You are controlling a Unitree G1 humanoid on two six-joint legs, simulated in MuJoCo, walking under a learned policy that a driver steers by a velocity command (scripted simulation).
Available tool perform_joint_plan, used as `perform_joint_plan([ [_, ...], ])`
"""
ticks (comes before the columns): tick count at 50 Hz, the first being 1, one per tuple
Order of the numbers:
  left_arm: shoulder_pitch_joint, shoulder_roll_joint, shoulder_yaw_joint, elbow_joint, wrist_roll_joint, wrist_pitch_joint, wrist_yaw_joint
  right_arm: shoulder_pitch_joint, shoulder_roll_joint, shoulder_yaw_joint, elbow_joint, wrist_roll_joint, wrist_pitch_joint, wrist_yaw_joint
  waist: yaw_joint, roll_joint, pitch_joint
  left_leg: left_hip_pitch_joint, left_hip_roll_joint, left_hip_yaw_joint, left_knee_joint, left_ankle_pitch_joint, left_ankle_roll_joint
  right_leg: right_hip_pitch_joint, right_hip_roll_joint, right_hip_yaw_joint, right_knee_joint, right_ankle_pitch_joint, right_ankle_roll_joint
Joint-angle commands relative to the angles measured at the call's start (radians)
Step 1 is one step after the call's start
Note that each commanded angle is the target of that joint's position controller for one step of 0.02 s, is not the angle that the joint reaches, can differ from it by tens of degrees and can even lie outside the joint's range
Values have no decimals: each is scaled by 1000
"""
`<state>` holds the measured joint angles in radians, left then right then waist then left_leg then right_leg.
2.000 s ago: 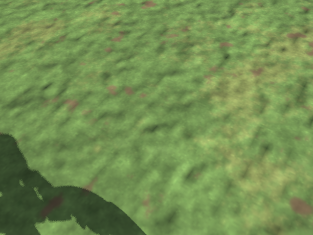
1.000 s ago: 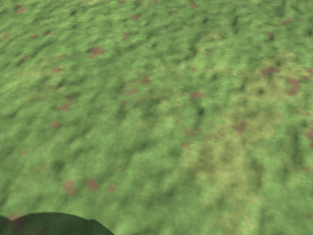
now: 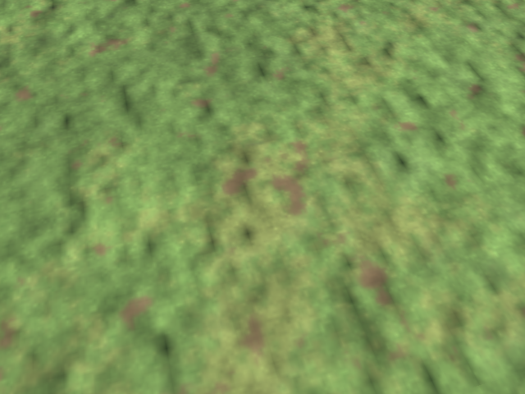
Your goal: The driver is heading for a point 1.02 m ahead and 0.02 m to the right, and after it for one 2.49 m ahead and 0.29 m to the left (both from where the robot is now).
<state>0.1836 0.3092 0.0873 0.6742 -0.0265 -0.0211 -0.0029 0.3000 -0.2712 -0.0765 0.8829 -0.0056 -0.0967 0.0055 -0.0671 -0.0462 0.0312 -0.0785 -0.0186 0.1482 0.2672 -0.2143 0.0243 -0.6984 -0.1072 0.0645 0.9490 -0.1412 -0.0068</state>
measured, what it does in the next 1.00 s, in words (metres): walks ahead: right foot, then left foot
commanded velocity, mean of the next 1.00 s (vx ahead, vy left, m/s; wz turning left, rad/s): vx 0.23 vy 0.00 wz -0.03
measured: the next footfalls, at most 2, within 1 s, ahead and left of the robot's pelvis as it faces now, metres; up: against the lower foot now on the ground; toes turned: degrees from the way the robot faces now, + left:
right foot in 0.22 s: +0.28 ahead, -0.15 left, +0.00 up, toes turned -11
left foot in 0.70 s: +0.47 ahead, +0.02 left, +0.00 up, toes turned -6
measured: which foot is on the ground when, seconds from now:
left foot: down 0.00-0.22, up 0.24-0.68, down 0.70-1.00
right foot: up 0.00-0.20, down 0.22-0.72, up 0.74-1.00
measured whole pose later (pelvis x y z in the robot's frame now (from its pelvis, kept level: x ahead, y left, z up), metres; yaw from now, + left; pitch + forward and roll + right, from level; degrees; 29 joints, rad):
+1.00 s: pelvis +0.37 -0.08 -0.01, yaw +3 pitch +4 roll -1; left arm 0.11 0.28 0.06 0.74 0.00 0.01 0.03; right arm 0.18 -0.31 -0.08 0.68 0.01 0.03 -0.03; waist -0.03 0.00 0.04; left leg -0.40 -0.07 -0.13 0.47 -0.13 0.03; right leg -0.47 0.02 0.11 0.78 -0.37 0.07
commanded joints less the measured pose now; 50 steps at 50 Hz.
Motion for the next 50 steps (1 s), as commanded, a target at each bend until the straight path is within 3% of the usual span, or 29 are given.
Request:
perform_joint_plan([
  [1,-66,12,-8,-84,2,-17,-20,-76,-163,-32,-77,5,-10,-8,9,107,6,13,256,-77,-123,292,135,6,-10,-26,-149,151,-4],
  [4,-155,4,-14,-121,1,-18,-39,-25,-188,-37,-61,15,6,-11,-21,101,36,74,277,-27,-110,310,122,20,10,-76,-256,156,-20],
  [6,-181,17,-11,-143,0,-16,-50,-9,-207,-43,-53,26,20,-11,-14,109,48,133,300,-2,-73,404,108,31,28,-101,-300,91,-44],
  [8,-142,52,7,-149,5,-11,-54,-17,-239,-52,-57,36,33,-16,31,141,5,174,305,35,49,726,89,133,87,-152,-318,-15,-84],
  [9,-63,84,25,-134,6,-7,-52,-21,-253,-56,-60,39,42,-20,83,154,-46,174,299,54,177,877,79,243,128,-177,-329,-56,-110],
  [10,95,129,53,-92,4,-4,-45,-37,-246,-51,-66,42,48,-25,174,135,-125,102,270,83,376,895,51,465,170,-186,-397,6,-147],
  [11,267,204,87,-48,2,7,-25,-24,-204,-34,-81,19,44,-28,246,47,-218,-142,234,82,676,614,7,785,93,-27,-411,17,-201],
  [12,220,311,93,-56,-5,-3,-17,68,-51,17,-141,-19,17,-12,105,-227,-294,-596,36,2,1021,-343,-45,1087,-175,543,-493,-131,-375],
  [13,240,229,64,-93,9,-18,-21,-22,-133,8,-145,18,-20,2,180,-119,-414,-686,20,-215,1136,-394,-38,1108,-252,746,-625,-116,-412],
  [14,194,169,42,-77,25,-31,-26,-100,-179,-5,-162,53,-33,9,182,-62,-276,-732,65,-215,1123,-301,-28,1003,-229,557,-621,117,-362],
  [15,134,139,31,-75,21,-38,-26,-101,-167,1,-157,41,-36,3,135,4,-193,-685,110,-205,1044,-226,-26,853,-183,400,-596,327,-324],
  [16,67,108,22,-81,20,-38,-24,-98,-167,-3,-140,14,-29,-5,98,30,-143,-626,141,-200,971,-193,-36,724,-142,292,-591,457,-291],
  [18,6,92,11,-91,34,-39,-18,-58,-166,-9,-127,10,4,-8,42,12,-126,-496,155,-199,913,-163,-51,557,-109,204,-633,581,-276],
  [21,-9,97,8,-56,38,-51,-6,-20,-109,5,-105,2,36,-13,15,6,-128,-441,138,-175,773,-53,-84,480,-83,77,-668,696,-271],
  [24,-16,82,-2,-21,43,-46,7,-79,-77,21,-107,6,39,-5,42,-26,-117,-395,130,-163,560,148,-81,478,-33,-41,-679,645,-221],
  [27,12,90,-3,22,55,-41,13,-144,-88,20,-123,17,36,7,83,-21,-106,-373,108,-169,435,258,-67,534,-58,-60,-684,579,-205],
  [30,13,115,6,51,45,-22,19,-189,-124,5,-161,15,40,20,97,-30,-69,-447,89,-165,397,133,-43,625,-106,-44,-625,554,-204],
  [33,-5,118,11,55,19,9,39,-168,-125,-4,-183,8,45,39,77,-35,-62,-452,63,-129,338,26,-8,672,-132,-32,-495,572,-179],
  [34,-14,116,12,52,12,17,47,-118,-131,-10,-177,7,43,41,48,-22,-81,-370,40,-114,256,107,16,658,-105,-55,-410,603,-147],
  [35,21,110,13,49,21,16,54,-58,-190,-31,-172,3,41,34,35,53,-137,-225,67,-191,209,432,59,603,-33,-101,-263,537,-84],
  [36,34,86,5,13,53,4,54,-9,-285,-53,-183,-8,42,21,52,231,-204,-12,239,-452,226,876,187,376,114,-168,16,168,1],
  [37,12,47,-10,-3,61,-1,42,46,-256,-45,-181,-20,53,11,17,360,-318,181,401,-731,156,960,382,127,253,-66,273,-526,48],
  [38,31,80,-6,13,35,0,27,17,-215,-31,-199,-10,55,10,17,236,-358,163,385,-703,140,763,362,107,183,63,361,-539,39],
  [39,-11,82,-3,9,16,8,25,-52,-190,-29,-220,1,60,5,30,165,-274,93,331,-611,137,603,310,66,151,55,373,-477,38],
  [40,-33,79,-1,12,21,18,31,-96,-174,-25,-229,15,70,0,46,90,-190,-8,289,-549,109,480,262,49,124,40,297,-425,42],
  [41,-52,93,6,8,32,29,42,-126,-163,-21,-241,20,79,-9,57,83,-157,-80,257,-520,85,377,231,79,103,38,211,-370,47],
  [43,-39,56,-2,7,31,35,44,-143,-182,-30,-254,9,101,-19,78,150,-136,-169,193,-481,59,301,206,166,129,3,64,-311,65],
  [47,-29,45,-8,18,25,25,44,-133,-207,-47,-272,13,115,-38,64,189,-185,-177,172,-491,67,217,192,262,148,12,-134,-221,85],
  [50,-37,60,-3,14,21,15,35,-140,-207,-50,-285,13,127,-39,52,217,-176,-188,167,-553,66,103,180,303,154,19,-232,-197,79],
])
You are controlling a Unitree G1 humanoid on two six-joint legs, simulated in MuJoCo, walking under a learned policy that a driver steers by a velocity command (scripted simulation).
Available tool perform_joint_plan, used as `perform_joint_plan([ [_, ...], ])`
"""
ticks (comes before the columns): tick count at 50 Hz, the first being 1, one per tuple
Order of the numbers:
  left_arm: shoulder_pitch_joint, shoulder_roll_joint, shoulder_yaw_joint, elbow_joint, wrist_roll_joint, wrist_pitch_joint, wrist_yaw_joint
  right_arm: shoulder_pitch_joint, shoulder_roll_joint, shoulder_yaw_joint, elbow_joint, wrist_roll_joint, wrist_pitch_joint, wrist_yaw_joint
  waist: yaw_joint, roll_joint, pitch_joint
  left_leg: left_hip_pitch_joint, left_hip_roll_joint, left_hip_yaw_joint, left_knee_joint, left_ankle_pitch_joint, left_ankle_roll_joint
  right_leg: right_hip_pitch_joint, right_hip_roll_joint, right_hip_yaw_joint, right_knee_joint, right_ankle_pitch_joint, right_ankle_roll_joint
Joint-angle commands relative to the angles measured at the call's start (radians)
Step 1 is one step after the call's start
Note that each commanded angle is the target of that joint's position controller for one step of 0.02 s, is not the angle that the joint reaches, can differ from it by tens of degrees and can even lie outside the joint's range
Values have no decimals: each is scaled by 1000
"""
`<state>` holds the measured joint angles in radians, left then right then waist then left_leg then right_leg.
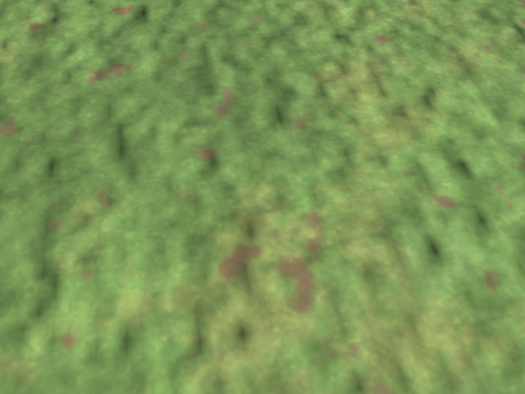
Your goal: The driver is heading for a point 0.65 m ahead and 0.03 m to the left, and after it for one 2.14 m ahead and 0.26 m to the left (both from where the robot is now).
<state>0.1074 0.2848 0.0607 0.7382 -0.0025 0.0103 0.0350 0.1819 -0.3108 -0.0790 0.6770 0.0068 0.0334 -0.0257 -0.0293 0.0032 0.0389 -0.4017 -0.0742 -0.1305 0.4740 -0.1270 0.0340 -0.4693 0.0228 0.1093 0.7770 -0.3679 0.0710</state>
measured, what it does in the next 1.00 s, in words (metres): walks ahead, turning left: right foot, then left foot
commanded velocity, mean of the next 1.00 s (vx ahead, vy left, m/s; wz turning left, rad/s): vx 0.17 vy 0.00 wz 0.27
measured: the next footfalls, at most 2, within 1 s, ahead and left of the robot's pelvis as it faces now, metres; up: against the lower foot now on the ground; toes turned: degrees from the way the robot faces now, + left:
right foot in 0.10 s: +0.08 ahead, -0.15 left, +0.00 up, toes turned +9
left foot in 0.50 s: +0.01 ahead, +0.11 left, +0.00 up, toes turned +14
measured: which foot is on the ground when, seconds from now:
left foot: down 0.00-0.10, up 0.12-0.48, down 0.50-0.92, up 0.94-1.00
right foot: up 0.00-0.08, down 0.10-0.50, up 0.52-0.90, down 0.92-1.00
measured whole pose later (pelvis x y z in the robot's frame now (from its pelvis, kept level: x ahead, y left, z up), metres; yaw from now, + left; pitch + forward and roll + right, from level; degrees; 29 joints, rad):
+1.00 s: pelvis +0.15 -0.02 +0.00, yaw +16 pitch +2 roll +1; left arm 0.19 0.29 0.04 0.77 -0.01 -0.10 -0.03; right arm 0.36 -0.30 -0.06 0.74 0.03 -0.05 0.00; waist -0.02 0.04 -0.01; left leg -0.31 0.01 -0.05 1.00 -0.44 0.02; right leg -0.35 0.01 -0.04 0.55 -0.24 -0.05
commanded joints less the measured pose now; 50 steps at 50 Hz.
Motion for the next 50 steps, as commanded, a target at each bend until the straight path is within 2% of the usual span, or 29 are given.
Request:
perform_joint_plan([
  [1,42,88,26,-51,-5,-22,-7,-25,-166,-48,-84,2,1,-7,13,175,-177,138,220,-297,-136,-5,164,86,25,-26,-102,33,-5],
  [4,109,98,38,-30,-6,-40,-18,-45,-150,-43,-97,14,14,-10,52,170,-158,91,170,-309,-74,-52,110,231,14,-46,-360,164,-46],
  [5,139,157,55,-30,9,-40,-14,-21,-115,-32,-102,11,14,-11,46,89,-166,5,118,-257,26,-174,59,327,-123,62,-428,164,-96],
  [6,115,251,75,-35,34,-28,-7,-7,-67,-21,-130,8,7,-6,-1,-203,-119,-197,-44,-53,237,-395,-3,362,-330,309,-490,259,-226],
  [7,88,219,68,-56,63,-32,-10,-4,-133,-41,-133,-5,-8,-1,15,-274,-115,-231,-19,-7,494,-493,-46,290,-443,432,-515,343,-339],
  [8,34,160,50,-82,55,-36,-4,22,-181,-60,-107,2,-8,3,-2,-184,-106,-221,10,-30,621,-434,-60,272,-404,348,-497,366,-332],
  [10,-27,112,37,-94,19,-36,4,63,-157,-62,-65,4,12,-3,-15,-124,-79,-245,24,-3,723,-321,-93,291,-292,167,-458,371,-252],
  [11,-19,109,32,-92,12,-33,8,58,-130,-54,-68,5,19,-1,-4,-126,-68,-260,29,9,756,-293,-109,299,-279,120,-451,428,-253],
  [14,59,124,37,-74,19,-17,19,-29,-81,-33,-116,18,18,6,53,-156,-73,-271,52,68,637,-252,-137,378,-261,42,-447,498,-275],
  [16,88,146,44,-64,17,-10,18,-58,-57,-20,-136,11,15,12,72,-170,-103,-211,67,78,516,-283,-139,419,-278,34,-429,533,-289],
  [18,71,172,52,-65,10,-7,8,-61,-44,-9,-142,5,12,19,72,-188,-119,-98,75,112,389,-317,-126,388,-289,11,-421,560,-295],
  [20,70,184,55,-59,-1,-6,-4,-51,-60,-12,-138,7,14,22,73,-204,-121,-15,64,146,280,-307,-110,370,-298,13,-409,578,-299],
  [23,50,168,44,-42,-25,-6,-13,25,-53,-13,-101,4,14,27,23,-181,-112,169,41,180,-66,-72,-53,324,-273,-10,-339,550,-254],
  [24,98,131,31,-19,-22,-13,-17,42,-61,-12,-96,0,15,25,20,-139,-136,307,62,140,-159,17,-24,250,-247,-35,-324,397,-191],
  [25,117,60,5,-21,18,-24,-30,76,-104,-15,-98,-5,16,14,35,31,-195,486,222,-61,-145,171,17,110,-171,-112,-185,129,-98],
  [26,98,28,-9,-54,34,-36,-34,71,-170,-26,-97,-14,15,13,43,244,-173,456,378,-245,-144,18,166,-53,-63,-187,-97,-168,-38],
  [27,-2,120,13,-71,15,-40,-29,138,-176,-36,-82,-13,-1,19,-61,215,-126,408,411,-347,-235,-254,256,-130,-60,-143,74,-245,-19],
  [28,-29,162,33,-77,-10,-43,-32,152,-167,-31,-61,-19,-20,19,-61,196,-58,394,404,-364,-280,-431,254,-220,-78,-108,191,-217,-29],
  [30,0,164,45,-51,-15,-48,-33,108,-136,-20,-49,-4,-49,10,-25,203,17,364,354,-303,-312,-481,202,-285,-107,-81,236,-101,-51],
  [32,10,128,40,-35,-11,-67,-42,97,-102,-9,-48,-5,-63,4,-7,158,26,349,316,-231,-334,-366,179,-272,-113,-83,203,31,-59],
  [37,-33,61,9,-33,-9,-94,-63,108,-128,-24,-39,3,-83,13,-19,129,-9,281,277,-86,-328,-174,168,-94,-85,-121,-82,188,-49],
  [41,-52,95,6,-50,-21,-95,-75,147,-156,-33,-12,17,-87,27,-23,126,12,231,318,-104,-303,-214,176,-1,-74,-120,-178,187,-70],
  [43,0,108,10,-36,-22,-100,-77,137,-154,-30,-4,21,-83,30,17,110,11,200,320,-98,-264,-221,153,98,-66,-132,-231,211,-96],
  [45,149,139,28,14,-22,-101,-66,144,-111,-13,5,10,-80,29,86,81,-33,128,265,-47,-112,-147,110,308,-41,-143,-265,175,-125],
  [46,281,205,48,36,-17,-105,-55,138,-49,10,-8,-4,-83,29,141,-49,-114,33,177,52,184,-123,54,480,-180,37,-333,106,-180],
  [47,364,330,75,50,-4,-102,-60,175,3,26,-67,2,-102,22,127,-352,-203,-269,32,141,555,-379,-17,687,-397,506,-497,-151,-343],
  [48,341,242,50,41,-6,-110,-67,145,-92,2,-59,20,-115,17,140,-233,-169,-383,62,29,713,-430,-17,658,-410,630,-574,-331,-363],
  [49,280,190,32,30,-4,-113,-66,101,-131,-10,-65,36,-121,21,119,-183,-77,-442,113,25,750,-343,6,593,-389,520,-570,-307,-328],
  [50,233,160,22,17,3,-114,-64,87,-116,-6,-56,30,-122,21,98,-128,-51,-426,149,41,735,-257,14,536,-344,415,-566,-205,-303],
])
